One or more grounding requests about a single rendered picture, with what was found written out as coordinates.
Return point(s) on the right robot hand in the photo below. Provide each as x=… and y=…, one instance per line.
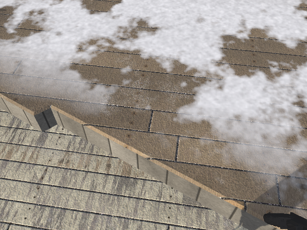
x=290, y=221

